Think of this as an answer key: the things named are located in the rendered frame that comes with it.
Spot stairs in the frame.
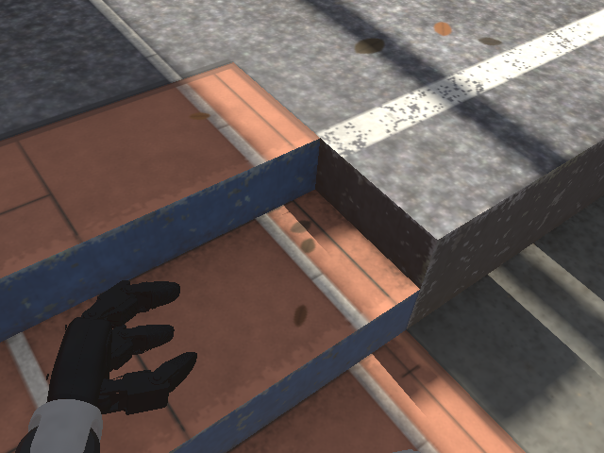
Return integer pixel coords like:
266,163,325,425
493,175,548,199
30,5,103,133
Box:
0,139,526,453

